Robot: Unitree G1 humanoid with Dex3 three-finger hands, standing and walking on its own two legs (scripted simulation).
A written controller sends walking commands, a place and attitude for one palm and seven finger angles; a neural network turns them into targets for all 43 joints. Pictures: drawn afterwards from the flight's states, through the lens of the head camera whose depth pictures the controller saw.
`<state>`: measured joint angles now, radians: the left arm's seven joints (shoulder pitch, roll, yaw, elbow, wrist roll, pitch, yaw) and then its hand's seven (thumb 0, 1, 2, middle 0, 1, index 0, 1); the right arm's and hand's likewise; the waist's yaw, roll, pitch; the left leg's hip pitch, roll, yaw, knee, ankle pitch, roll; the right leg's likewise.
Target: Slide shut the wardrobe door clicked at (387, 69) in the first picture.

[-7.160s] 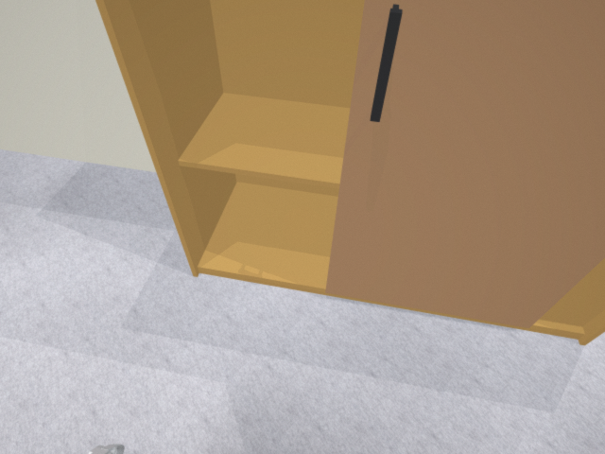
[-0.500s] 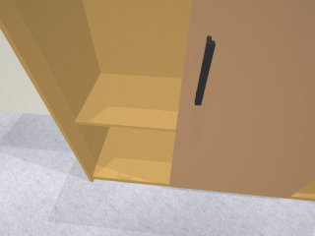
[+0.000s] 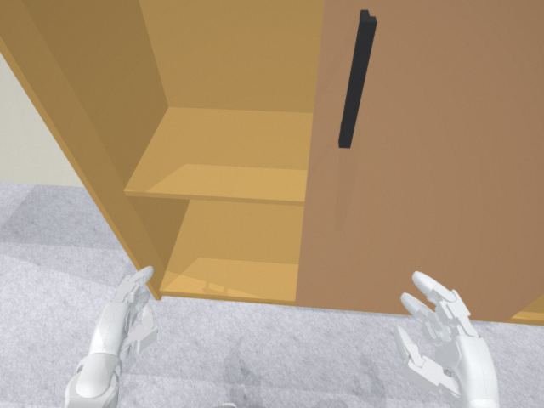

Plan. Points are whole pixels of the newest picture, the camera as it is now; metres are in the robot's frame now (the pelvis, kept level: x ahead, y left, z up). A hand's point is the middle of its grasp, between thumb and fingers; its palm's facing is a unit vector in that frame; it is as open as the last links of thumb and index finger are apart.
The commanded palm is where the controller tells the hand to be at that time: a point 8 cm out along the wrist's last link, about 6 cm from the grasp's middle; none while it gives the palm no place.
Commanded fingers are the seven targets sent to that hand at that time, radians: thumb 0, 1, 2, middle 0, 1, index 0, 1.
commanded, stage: raise the hand with hooked fingers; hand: right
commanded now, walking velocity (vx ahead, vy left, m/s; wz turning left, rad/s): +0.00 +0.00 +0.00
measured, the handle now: (353, 85) +0.55 -0.10 +0.21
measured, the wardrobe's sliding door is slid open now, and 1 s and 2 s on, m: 0.51 0.51 0.51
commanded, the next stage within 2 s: move the hooked fingers beside the handle in 1.66 s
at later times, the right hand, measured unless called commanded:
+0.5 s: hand (489, 303) +0.23 -0.23 +0.12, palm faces +0.09 +0.99 -0.08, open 11.7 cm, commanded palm +0.19 -0.28 +0.13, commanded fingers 0.00 0.22 -0.42 0.28 1.02 0.28 1.02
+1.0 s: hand out of the picture +0.27 -0.28 +0.21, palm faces +0.15 +0.99 -0.09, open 13.9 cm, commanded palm +0.23 -0.33 +0.21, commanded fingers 0.00 0.50 -0.30 0.30 1.20 0.30 1.20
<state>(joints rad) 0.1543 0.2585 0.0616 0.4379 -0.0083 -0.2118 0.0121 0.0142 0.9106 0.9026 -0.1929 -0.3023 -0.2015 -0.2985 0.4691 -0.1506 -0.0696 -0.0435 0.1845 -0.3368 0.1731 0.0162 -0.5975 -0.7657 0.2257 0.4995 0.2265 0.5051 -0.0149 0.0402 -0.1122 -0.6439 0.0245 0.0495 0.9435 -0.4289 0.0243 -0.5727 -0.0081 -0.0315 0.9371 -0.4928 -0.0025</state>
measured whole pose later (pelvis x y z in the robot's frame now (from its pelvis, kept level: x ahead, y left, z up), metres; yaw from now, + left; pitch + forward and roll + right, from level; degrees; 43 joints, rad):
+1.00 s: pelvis +0.01 -0.01 +0.05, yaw -2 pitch -1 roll +1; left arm 0.22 0.25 -0.09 0.62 -0.06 -0.31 0.10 0.01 0.90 0.90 -0.20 -0.30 -0.21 -0.30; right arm 0.00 -0.40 -0.42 0.05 0.32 0.06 0.36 0.00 0.48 -0.31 0.30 1.18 0.30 1.19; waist -0.06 -0.05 -0.03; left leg -0.23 0.02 0.09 0.52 -0.26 0.01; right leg -0.20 0.00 0.01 0.56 -0.33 -0.01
